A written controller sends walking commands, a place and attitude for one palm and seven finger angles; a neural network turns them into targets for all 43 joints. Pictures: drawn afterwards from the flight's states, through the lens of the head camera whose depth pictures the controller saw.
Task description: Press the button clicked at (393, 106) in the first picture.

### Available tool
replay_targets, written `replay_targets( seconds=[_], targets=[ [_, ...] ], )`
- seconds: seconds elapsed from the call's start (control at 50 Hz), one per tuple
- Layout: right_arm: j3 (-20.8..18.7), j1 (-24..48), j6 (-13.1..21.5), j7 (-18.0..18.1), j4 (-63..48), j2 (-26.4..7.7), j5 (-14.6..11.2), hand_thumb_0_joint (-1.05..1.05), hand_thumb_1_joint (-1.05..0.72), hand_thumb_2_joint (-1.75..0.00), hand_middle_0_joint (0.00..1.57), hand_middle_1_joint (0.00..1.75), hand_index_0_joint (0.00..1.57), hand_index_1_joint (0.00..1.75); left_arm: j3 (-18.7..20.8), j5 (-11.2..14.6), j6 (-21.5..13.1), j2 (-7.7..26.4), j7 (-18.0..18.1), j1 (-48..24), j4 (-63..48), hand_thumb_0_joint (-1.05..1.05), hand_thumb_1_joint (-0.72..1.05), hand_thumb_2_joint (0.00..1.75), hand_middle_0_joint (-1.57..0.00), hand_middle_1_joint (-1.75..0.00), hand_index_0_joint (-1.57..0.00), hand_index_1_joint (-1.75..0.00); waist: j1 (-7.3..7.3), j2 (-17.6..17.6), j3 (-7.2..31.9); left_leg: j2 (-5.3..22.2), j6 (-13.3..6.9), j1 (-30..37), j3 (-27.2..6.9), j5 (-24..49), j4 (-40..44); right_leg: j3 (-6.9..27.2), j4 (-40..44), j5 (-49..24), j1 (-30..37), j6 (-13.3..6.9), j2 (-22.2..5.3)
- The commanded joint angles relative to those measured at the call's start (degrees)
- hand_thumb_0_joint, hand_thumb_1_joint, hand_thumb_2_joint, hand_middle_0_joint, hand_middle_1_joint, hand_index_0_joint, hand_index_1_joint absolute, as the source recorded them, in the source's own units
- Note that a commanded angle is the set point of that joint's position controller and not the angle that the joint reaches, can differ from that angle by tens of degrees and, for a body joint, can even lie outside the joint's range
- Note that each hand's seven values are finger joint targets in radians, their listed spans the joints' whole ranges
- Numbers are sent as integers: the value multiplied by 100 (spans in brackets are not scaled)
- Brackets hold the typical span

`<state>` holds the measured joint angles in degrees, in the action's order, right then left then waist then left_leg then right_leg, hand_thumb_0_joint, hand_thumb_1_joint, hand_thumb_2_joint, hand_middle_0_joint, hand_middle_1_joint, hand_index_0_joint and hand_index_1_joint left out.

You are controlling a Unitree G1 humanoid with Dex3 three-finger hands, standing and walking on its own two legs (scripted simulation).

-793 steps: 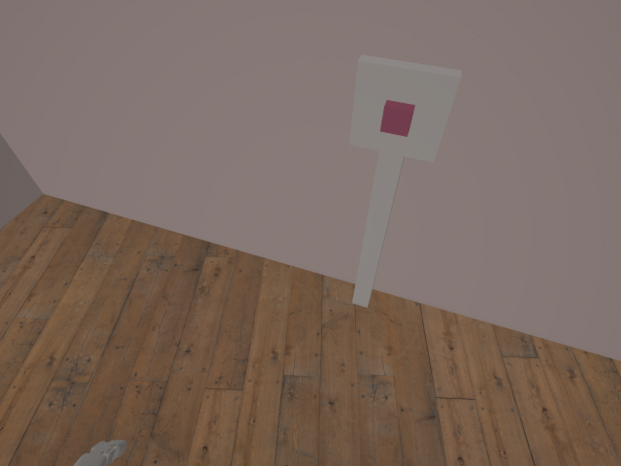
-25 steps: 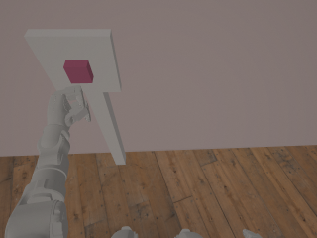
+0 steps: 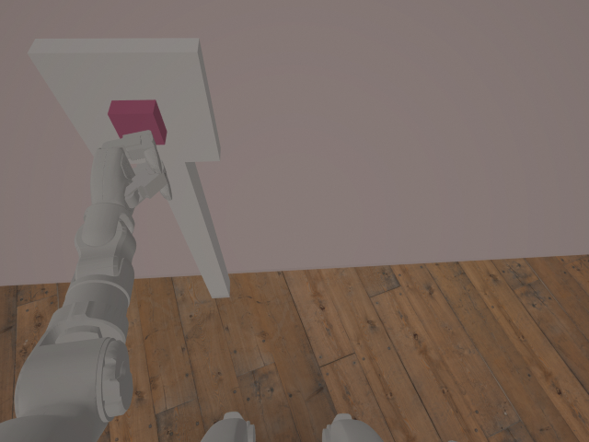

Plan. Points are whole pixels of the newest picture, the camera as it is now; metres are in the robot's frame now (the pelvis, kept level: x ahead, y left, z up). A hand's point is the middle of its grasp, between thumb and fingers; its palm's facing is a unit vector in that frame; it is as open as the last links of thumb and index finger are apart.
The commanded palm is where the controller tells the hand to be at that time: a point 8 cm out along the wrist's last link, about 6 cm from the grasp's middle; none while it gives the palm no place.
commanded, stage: press the button with the knuckle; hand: left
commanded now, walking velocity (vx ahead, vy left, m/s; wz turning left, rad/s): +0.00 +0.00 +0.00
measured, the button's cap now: (139, 121) +0.53 +0.21 +0.10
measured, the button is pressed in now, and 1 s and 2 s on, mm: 0 13 0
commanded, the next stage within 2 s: hold the button down briefly in 0.76 s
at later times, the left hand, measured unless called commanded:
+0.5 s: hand (161, 164) +0.48 +0.18 +0.07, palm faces +0.05 -1.00 -0.02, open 2.9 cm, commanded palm +0.47 +0.22 +0.07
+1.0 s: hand (159, 160) +0.49 +0.18 +0.07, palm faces +0.03 -1.00 -0.03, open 2.9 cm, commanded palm +0.50 +0.22 +0.07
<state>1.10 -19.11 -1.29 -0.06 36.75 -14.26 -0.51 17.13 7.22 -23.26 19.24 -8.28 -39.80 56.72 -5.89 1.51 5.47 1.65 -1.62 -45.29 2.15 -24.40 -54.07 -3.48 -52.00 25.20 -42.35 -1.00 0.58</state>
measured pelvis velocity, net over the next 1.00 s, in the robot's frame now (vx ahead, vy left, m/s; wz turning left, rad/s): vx -0.03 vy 0.00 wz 0.01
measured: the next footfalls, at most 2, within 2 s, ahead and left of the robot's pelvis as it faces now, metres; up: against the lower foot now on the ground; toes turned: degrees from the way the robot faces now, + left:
none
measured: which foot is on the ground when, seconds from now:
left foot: down 0.00-1.00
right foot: down 0.00-1.00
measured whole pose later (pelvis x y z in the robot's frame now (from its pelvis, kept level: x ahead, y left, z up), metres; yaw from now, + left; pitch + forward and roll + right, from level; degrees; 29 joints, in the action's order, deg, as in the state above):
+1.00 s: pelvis -0.03 +0.00 -0.02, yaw +0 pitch +20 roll -4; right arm 3.4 -21.9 0.9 1.0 37.8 -15.8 0.6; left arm 20.5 3.1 -22.9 30.3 -10.8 -57.8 73.5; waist -11.2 1.8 5.2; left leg 2.4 -1.5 -58.1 -0.8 -23.3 -60.8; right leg -6.3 -56.7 23.8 -53.3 -1.5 1.3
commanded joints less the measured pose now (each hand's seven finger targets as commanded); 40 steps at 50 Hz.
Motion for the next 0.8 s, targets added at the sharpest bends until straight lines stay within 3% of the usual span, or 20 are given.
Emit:
replay_targets(
  seconds=[0.0, 0.06, 0.08, 0.1, 0.12, 0.16, 0.18, 0.2, 0.22, 0.28, 0.4, 0.44, 0.46, 0.48, 0.54, 0.62, 0.64, 0.66, 0.72, 0.78],
  targets=[
    [-326, -603, 143, 69, -391, -964, 28, 0, -90, -90, 20, 30, 20, 30, 301, 30, -409, 1272, -11, -2517, -823, 0, 90, 90, -130, -150, -130, -150, -113, 121, 2201, -91, 32, 1630, -428, 1746, 550, 202, 581, -1750, 500, -15, 182],
    [-327, -672, 96, 72, -421, -970, 50, 0, -90, -90, 20, 30, 20, 30, 494, -29, -436, 1539, 25, -2642, -819, 0, 90, 90, -130, -150, -130, -150, -108, 107, 2390, -103, -3, 1548, -383, 1876, 507, 253, 549, -1945, 654, 4, 177],
    [-322, -691, 89, 68, -433, -962, 61, 0, -90, -90, 20, 30, 20, 30, 517, -52, -463, 1595, 18, -2711, -902, 0, 90, 90, -130, -150, -130, -150, -85, 245, 2480, -110, 5, 1561, -372, 1918, 486, 270, 524, -2000, 696, 1, 171],
    [-329, -709, 72, 74, -430, -966, 58, 0, -90, -90, 20, 30, 20, 30, 592, -65, -483, 1692, 29, -2677, -874, 0, 90, 90, -130, -150, -130, -150, -90, 148, 2474, -96, 0, 1552, -369, 1952, 477, 268, 528, -2041, 722, 2, 180],
    [-310, -712, 70, 62, -431, -941, 72, 0, -90, -90, 20, 30, 20, 30, 443, -66, -520, 1536, 7, -2793, -912, 0, 90, 90, -130, -150, -130, -150, -138, 283, 2509, -107, -8, 1574, -367, 1983, 454, 280, 516, -2070, 682, 0, 187],
    [-320, -756, 46, 64, -422, -973, 60, 0, -90, -90, 20, 30, 20, 30, 638, -85, -521, 1793, -15, -2711, -769, 0, 90, 90, -130, -150, -130, -150, -102, 231, 2440, -102, -8, 1413, -345, 1862, 449, 315, 536, -2034, 756, 9, 190],
    [-316, -762, 34, 75, -414, -968, 56, 0, -90, -90, 20, 30, 20, 30, 556, -75, -517, 1733, -30, -2894, -782, 0, 90, 90, -130, -150, -130, -150, -198, 229, 2417, -99, -20, 1401, -340, 1804, 451, 311, 551, -1996, 711, 19, 184],
    [-312, -778, 34, 82, -386, -954, 52, 0, -90, -90, 20, 30, 20, 30, 548, -66, -518, 1730, -41, -3033, -791, 0, 90, 90, -130, -150, -130, -150, -203, 336, 2395, -100, -23, 1414, -336, 1798, 439, 328, 567, -1997, 690, 16, 186],
    [-323, -802, 33, 86, -369, -958, 58, 0, -90, -90, 20, 30, 20, 30, 491, -72, -531, 1679, -60, -3206, -800, 0, 90, 90, -130, -150, -130, -150, -289, 198, 2409, -91, -35, 1450, -366, 1799, 417, 311, 558, -1986, 636, 21, 196],
    [-327, -853, 24, 108, -319, -1000, 49, 0, -90, -90, 20, 30, 20, 30, 654, -45, -502, 1918, -82, -3289, -679, 0, 90, 90, -130, -150, -130, -150, -281, 285, 2416, -100, -33, 1376, -361, 1666, 422, 345, 612, -1870, 653, 33, 191],
    [-291, -875, 62, 133, -228, -1036, 58, 0, -90, -90, 20, 30, 20, 30, 565, -116, -497, 2001, -94, -3780, -384, 0, 90, 90, -130, -150, -130, -150, -460, 498, 2266, -77, -38, 1336, -452, 1372, 347, 338, 619, -1420, 187, 27, 195],
    [-269, -898, 92, 127, -202, -1035, 73, 0, -90, -90, 20, 30, 20, 30, 452, -127, -486, 1915, -86, -4058, -244, 0, 90, 90, -130, -150, -130, -150, -556, 479, 2253, -79, -49, 1270, -475, 1278, 308, 342, 607, -1317, 85, 37, 201],
    [-273, -919, 104, 133, -185, -1064, 73, 0, -90, -90, 20, 30, 20, 30, 491, -124, -465, 1971, -83, -4099, -139, 0, 90, 90, -130, -150, -130, -150, -618, 303, 2201, -68, -58, 1183, -502, 1147, 302, 327, 620, -1185, 25, 51, 204],
    [-269, -926, 110, 142, -186, -1091, 77, 0, -90, -90, 20, 30, 20, 30, 592, -143, -470, 2167, -71, -4188, -161, 0, 90, 90, -130, -150, -130, -150, -586, 431, 2244, -71, -56, 1146, -502, 1119, 288, 351, 603, -1147, 22, 45, 196],
    [-253, -978, 136, 138, -201, -1099, 97, 0, -90, -90, 20, 30, 20, 30, 589, -176, -463, 2209, -75, -4338, -100, 0, 90, 90, -130, -150, -130, -150, -601, 556, 2493, -75, -54, 1217, -528, 1230, 228, 344, 544, -1199, -8, 37, 198],
    [-229, -1040, 153, 155, -178, -1123, 109, 0, -90, -90, 20, 30, 20, 30, 625, -177, -401, 2359, -95, -4683, -27, 0, 90, 90, -130, -150, -130, -150, -734, 487, 2525, -64, -87, 1059, -534, 1180, 134, 368, 523, -1169, -63, 60, 204],
    [-224, -1057, 153, 155, -187, -1133, 104, 0, -90, -90, 20, 30, 20, 30, 643, -188, -383, 2410, -98, -4694, 40, 0, 90, 90, -130, -150, -130, -150, -711, 515, 2570, -67, -77, 1006, -538, 1104, 129, 369, 524, -1080, -67, 64, 201],
    [-211, -1048, 167, 158, -179, -1124, 94, 0, -90, -90, 20, 30, 20, 30, 552, -174, -343, 2319, -108, -4768, 104, 0, 90, 90, -130, -150, -130, -150, -783, 477, 2454, -57, -85, 951, -541, 991, 132, 364, 547, -979, -147, 72, 210],
    [-202, -1075, 201, 182, -180, -1166, 106, 0, -90, -90, 20, 30, 20, 30, 769, -168, -342, 2624, -68, -4957, 74, 0, 90, 90, -130, -150, -130, -150, -753, 525, 2496, -53, -87, 829, -566, 840, 115, 380, 538, -784, -166, 55, 206],
    [-170, -1100, 238, 182, -165, -1160, 103, 0, -90, -90, 20, 30, 20, 30, 573, -200, -308, 2497, -43, -5089, 154, 0, 90, 90, -130, -150, -130, -150, -850, 628, 2384, -33, -76, 846, -610, 730, 139, 330, 541, -632, -369, 59, 215]
  ],
)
